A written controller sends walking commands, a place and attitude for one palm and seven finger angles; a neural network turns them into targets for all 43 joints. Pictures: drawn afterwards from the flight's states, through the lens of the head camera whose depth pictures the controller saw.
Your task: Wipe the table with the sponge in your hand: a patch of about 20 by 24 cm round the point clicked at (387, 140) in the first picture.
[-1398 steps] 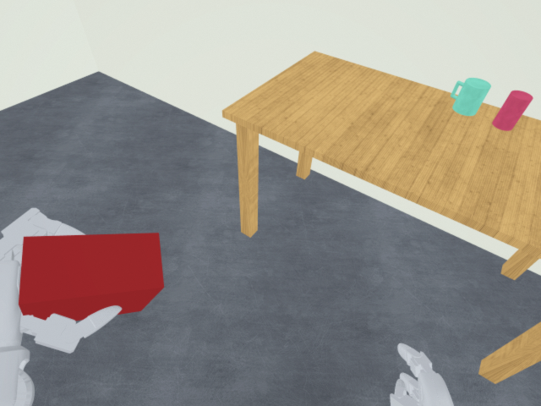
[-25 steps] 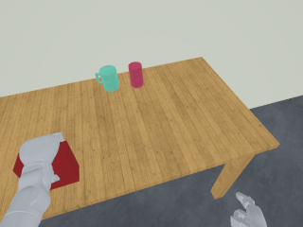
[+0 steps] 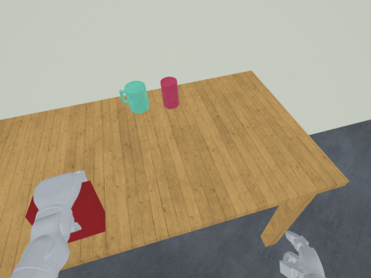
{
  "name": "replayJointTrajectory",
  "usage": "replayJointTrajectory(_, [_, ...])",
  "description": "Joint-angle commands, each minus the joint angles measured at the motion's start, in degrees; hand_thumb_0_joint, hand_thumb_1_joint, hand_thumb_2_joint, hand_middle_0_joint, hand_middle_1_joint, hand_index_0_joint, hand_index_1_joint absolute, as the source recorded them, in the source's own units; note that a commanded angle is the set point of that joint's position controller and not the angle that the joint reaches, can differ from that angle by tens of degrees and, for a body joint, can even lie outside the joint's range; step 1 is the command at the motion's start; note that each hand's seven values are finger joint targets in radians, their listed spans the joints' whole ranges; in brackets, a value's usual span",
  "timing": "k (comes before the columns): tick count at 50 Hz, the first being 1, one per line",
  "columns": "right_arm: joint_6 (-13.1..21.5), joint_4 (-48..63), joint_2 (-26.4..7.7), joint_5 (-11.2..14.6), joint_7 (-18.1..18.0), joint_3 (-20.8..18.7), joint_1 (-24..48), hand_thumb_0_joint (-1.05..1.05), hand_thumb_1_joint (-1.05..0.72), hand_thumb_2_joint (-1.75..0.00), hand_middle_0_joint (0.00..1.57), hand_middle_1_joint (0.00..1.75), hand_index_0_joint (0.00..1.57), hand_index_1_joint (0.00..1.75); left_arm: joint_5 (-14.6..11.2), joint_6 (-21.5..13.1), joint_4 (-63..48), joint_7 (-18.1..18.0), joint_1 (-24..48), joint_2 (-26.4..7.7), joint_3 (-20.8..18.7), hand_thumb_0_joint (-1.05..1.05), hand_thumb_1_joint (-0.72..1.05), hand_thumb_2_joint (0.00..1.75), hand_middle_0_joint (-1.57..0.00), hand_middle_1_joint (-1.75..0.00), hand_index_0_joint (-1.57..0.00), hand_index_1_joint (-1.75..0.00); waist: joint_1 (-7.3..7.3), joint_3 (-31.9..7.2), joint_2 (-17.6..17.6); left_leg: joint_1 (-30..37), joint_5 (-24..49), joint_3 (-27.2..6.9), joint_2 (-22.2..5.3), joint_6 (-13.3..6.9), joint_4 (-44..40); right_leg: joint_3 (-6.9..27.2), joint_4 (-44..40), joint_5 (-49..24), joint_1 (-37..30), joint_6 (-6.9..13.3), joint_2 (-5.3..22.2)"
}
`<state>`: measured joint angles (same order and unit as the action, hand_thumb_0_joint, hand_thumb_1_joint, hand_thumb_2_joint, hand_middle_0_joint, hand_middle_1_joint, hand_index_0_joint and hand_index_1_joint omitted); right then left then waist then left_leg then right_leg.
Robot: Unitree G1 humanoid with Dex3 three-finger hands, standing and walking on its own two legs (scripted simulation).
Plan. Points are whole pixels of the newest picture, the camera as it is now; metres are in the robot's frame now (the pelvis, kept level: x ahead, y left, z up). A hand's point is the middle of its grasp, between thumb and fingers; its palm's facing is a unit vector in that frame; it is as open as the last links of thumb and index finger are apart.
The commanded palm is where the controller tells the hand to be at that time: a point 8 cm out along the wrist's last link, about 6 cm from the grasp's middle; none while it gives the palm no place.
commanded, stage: move the sponge above the wiping area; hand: left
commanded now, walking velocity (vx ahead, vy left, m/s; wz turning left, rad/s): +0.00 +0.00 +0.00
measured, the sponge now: (73, 219) +0.23 +0.31 -0.04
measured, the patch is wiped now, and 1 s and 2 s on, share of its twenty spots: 0.00 0.00 0.00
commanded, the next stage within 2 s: none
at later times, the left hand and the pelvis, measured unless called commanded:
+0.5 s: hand (80, 207) +0.24 +0.29 +0.00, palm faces -0.17 -0.10 -0.98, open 10.2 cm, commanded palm +0.23 +0.29 +0.08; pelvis -0.01 -0.01 +0.00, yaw +0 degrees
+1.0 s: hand (76, 205) +0.24 +0.29 +0.01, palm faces -0.07 -0.05 -1.00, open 10.2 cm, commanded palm +0.23 +0.31 +0.08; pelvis -0.01 +0.00 +0.00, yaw -1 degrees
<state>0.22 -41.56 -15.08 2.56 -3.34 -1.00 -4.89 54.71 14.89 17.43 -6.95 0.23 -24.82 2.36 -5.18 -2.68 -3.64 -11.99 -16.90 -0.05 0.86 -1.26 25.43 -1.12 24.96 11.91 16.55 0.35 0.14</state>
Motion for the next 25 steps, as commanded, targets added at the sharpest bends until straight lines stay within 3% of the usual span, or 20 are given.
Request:
replayJointTrajectory(1, [3.26,8.92,-6.46,-1.39,-0.45,-2.70,6.69,0.00,-0.90,-0.90,0.20,0.30,0.20,0.30,3.82,-5.49,-18.88,-3.79,14.62,-14.60,-7.12,0.00,0.10,1.30,-1.20,-1.60,-1.20,-1.60,-0.93,-15.74,-1.58,5.06,27.89,-4.21,-0.62,0.01,-0.56,3.64,-0.06,-17.97,-8.95,3.97,-0.21])
replayJointTrajectory(2, [3.42,8.90,-6.65,-1.67,-0.60,-2.74,6.61,0.00,-0.90,-0.90,0.20,0.30,0.20,0.30,4.40,-6.16,-21.38,-4.98,15.53,-17.93,-10.26,0.00,0.10,1.30,-1.20,-1.60,-1.20,-1.60,-1.52,-16.31,-3.81,5.75,28.81,-4.97,-0.84,0.65,-0.63,4.74,0.01,-17.51,-8.98,4.31,-0.65])
replayJointTrajectory(3, [3.68,8.83,-5.91,-1.80,-0.69,-2.62,6.46,0.00,-0.90,-0.90,0.20,0.30,0.20,0.30,5.01,-6.76,-22.12,-6.04,16.71,-15.55,-8.38,0.00,0.10,1.30,-1.20,-1.60,-1.20,-1.60,-0.90,-16.52,-4.56,6.03,29.95,-4.49,-0.99,0.77,-0.35,3.65,0.34,-17.68,-8.55,4.10,-0.39])
replayJointTrajectory(4, [3.75,8.20,-6.01,-1.77,-0.66,-2.90,6.22,0.00,-0.90,-0.90,0.20,0.30,0.20,0.30,5.49,-6.57,-20.04,-7.27,14.67,-17.06,-10.67,0.00,0.10,1.30,-1.20,-1.60,-1.20,-1.60,-1.54,-15.38,-3.94,5.80,30.06,-4.47,-0.97,1.03,-0.30,3.89,0.05,-17.60,-8.07,4.34,-0.55])
replayJointTrajectory(6, [3.25,7.19,-6.31,-1.47,-0.62,-2.81,6.57,0.00,-0.90,-0.90,0.20,0.30,0.20,0.30,5.83,-5.19,-17.54,-8.77,16.30,-17.09,-11.09,0.00,0.10,1.30,-1.20,-1.60,-1.20,-1.60,-0.99,-13.64,-2.96,4.43,27.57,-3.89,-0.63,1.51,-0.59,4.37,-0.33,-17.50,-7.50,4.56,-0.54])
replayJointTrajectory(7, [3.05,7.17,-6.51,-1.16,-0.64,-2.72,7.27,0.00,-0.90,-0.90,0.20,0.30,0.20,0.30,5.13,-3.96,-17.33,-9.25,15.48,-18.22,-12.73,0.00,0.10,1.30,-1.20,-1.60,-1.20,-1.60,-1.56,-13.54,-3.33,4.26,25.23,-3.90,-0.41,1.51,-1.33,5.17,-0.90,-16.36,-8.25,4.81,-0.70])
replayJointTrajectory(8, [3.01,7.35,-5.96,-0.71,-0.69,-2.47,7.82,0.00,-0.90,-0.90,0.20,0.30,0.20,0.30,4.37,-2.97,-16.91,-9.28,15.59,-14.90,-9.83,0.00,0.10,1.30,-1.20,-1.60,-1.20,-1.60,-1.00,-13.87,-3.18,3.76,24.39,-3.11,-0.34,1.37,-1.64,3.81,-0.72,-16.08,-8.84,4.38,-0.35])
replayJointTrajectory(9, [2.98,7.31,-6.15,-0.38,-0.76,-2.49,8.47,0.00,-0.90,-0.90,0.20,0.30,0.20,0.30,3.47,-1.67,-14.70,-9.25,13.68,-14.67,-10.04,0.00,0.10,1.30,-1.20,-1.60,-1.20,-1.60,-1.55,-12.68,-0.71,3.09,22.72,-3.11,-0.24,1.23,-2.03,3.60,-1.25,-15.25,-8.99,4.33,-0.31])
replayJointTrajectory(10, [2.76,6.99,-6.41,-0.09,-0.90,-2.31,9.09,0.00,-0.90,-0.90,0.20,0.30,0.20,0.30,2.63,-0.49,-13.01,-8.64,13.90,-13.50,-8.58,0.00,0.10,1.30,-1.20,-1.60,-1.20,-1.60,-0.89,-11.99,0.39,2.56,21.29,-2.84,-0.20,1.17,-2.44,3.41,-1.72,-14.58,-8.89,4.06,-0.16])
replayJointTrajectory(12, [2.33,7.10,-6.82,0.34,-0.90,-1.92,10.15,0.00,-0.90,-0.90,0.20,0.30,0.20,0.30,1.49,1.97,-10.57,-6.90,12.41,-13.01,-7.71,0.00,0.10,1.30,-1.20,-1.60,-1.20,-1.60,-0.99,-10.70,0.57,2.27,19.81,-2.80,0.22,0.94,-3.14,3.98,-2.52,-13.35,-9.14,4.15,-0.25])
replayJointTrajectory(13, [2.21,7.55,-6.47,0.51,-0.86,-1.73,9.95,0.00,-0.90,-0.90,0.20,0.30,0.20,0.30,0.99,2.58,-10.38,-5.59,12.83,-9.70,-3.95,0.00,0.10,1.30,-1.20,-1.60,-1.20,-1.60,-0.10,-10.57,1.54,1.88,18.89,-2.40,-0.01,0.67,-3.35,2.61,-2.38,-12.53,-9.05,3.73,-0.05])
replayJointTrajectory(14, [2.27,7.94,-6.65,0.52,-0.79,-1.68,10.12,0.00,-0.90,-0.90,0.20,0.30,0.20,0.30,0.89,3.10,-9.56,-4.30,11.65,-9.47,-3.19,0.00,0.10,1.30,-1.20,-1.60,-1.20,-1.60,-0.46,-10.05,2.49,1.63,18.33,-2.61,0.23,0.26,-3.34,2.57,-2.58,-12.28,-8.98,3.74,-0.07])
replayJointTrajectory(15, [2.14,8.05,-6.73,0.54,-0.77,-1.50,10.11,0.00,-0.90,-0.90,0.20,0.30,0.20,0.30,0.62,3.35,-8.98,-3.05,11.88,-8.43,-1.49,0.00,0.10,1.30,-1.20,-1.60,-1.20,-1.60,0.10,-9.12,2.91,1.28,17.72,-2.60,0.22,0.04,-3.47,2.39,-2.74,-11.96,-8.62,3.66,0.00])
replayJointTrajectory(17, [2.10,8.19,-7.08,0.22,-0.75,-1.40,9.46,0.00,-0.90,-0.90,0.20,0.30,0.20,0.30,1.10,2.62,-9.03,-1.04,14.43,-9.89,-1.69,0.00,0.10,1.30,-1.20,-1.60,-1.20,-1.60,0.56,-9.36,3.56,1.48,16.24,-2.85,0.49,-0.50,-3.09,3.58,-3.00,-10.81,-7.81,3.89,-0.44])
replayJointTrajectory(18, [2.18,8.59,-6.85,0.04,-0.78,-1.44,8.75,0.00,-0.90,-0.90,0.20,0.30,0.20,0.30,1.10,1.52,-9.45,-0.39,14.62,-9.36,-1.15,0.00,0.10,1.30,-1.20,-1.60,-1.20,-1.60,0.70,-9.61,4.30,0.97,15.60,-2.76,0.46,-0.91,-2.98,2.60,-2.67,-10.23,-8.07,3.68,-0.28])
replayJointTrajectory(19, [2.34,8.44,-6.89,-0.25,-0.76,-1.57,8.46,0.00,-0.90,-0.90,0.20,0.30,0.20,0.30,1.89,0.02,-10.20,-0.22,15.43,-11.46,-2.86,0.00,0.10,1.30,-1.20,-1.60,-1.20,-1.60,0.21,-10.65,3.76,1.46,16.12,-2.85,0.66,-1.09,-2.48,3.14,-2.48,-10.91,-8.16,3.82,-0.35])
replayJointTrajectory(20, [2.51,8.62,-6.72,-0.66,-0.83,-1.57,8.03,0.00,-0.90,-0.90,0.20,0.30,0.20,0.30,2.38,-1.62,-11.57,-0.28,16.96,-11.47,-2.76,0.00,0.10,1.30,-1.20,-1.60,-1.20,-1.60,0.29,-11.62,3.71,1.77,16.73,-2.91,0.67,-1.16,-2.31,3.21,-2.16,-11.89,-8.45,3.79,-0.24])
replayJointTrajectory(22, [2.80,8.53,-6.78,-1.37,-1.06,-1.91,7.53,0.00,-0.90,-0.90,0.20,0.30,0.20,0.30,3.82,-4.73,-15.62,-2.02,20.50,-16.79,-7.52,0.00,0.10,1.30,-1.20,-1.60,-1.20,-1.60,-0.60,-13.90,0.55,2.91,17.16,-3.64,0.56,-0.69,-2.28,4.96,-1.88,-11.42,-8.72,4.27,-0.77])
replayJointTrajectory(23, [3.16,8.78,-5.94,-1.52,-1.10,-2.03,7.39,0.00,-0.90,-0.90,0.20,0.30,0.20,0.30,4.48,-6.19,-17.26,-3.30,20.94,-15.49,-7.02,0.00,0.10,1.30,-1.20,-1.60,-1.20,-1.60,-0.68,-14.59,-2.44,3.38,18.17,-3.24,0.43,-0.68,-2.21,4.10,-1.41,-11.54,-9.00,4.24,-0.51])
replayJointTrajectory(25, [3.50,7.95,-5.95,-1.86,-1.22,-2.48,6.63,0.00,-0.90,-0.90,0.20,0.30,0.20,0.30,5.92,-7.72,-16.94,-6.30,19.27,-18.22,-10.90,0.00,0.10,1.30,-1.20,-1.60,-1.20,-1.60,-1.53,-15.47,-3.50,3.72,21.38,-3.23,0.27,0.01,-1.60,4.65,-0.93,-14.32,-9.34,4.61,-0.56])
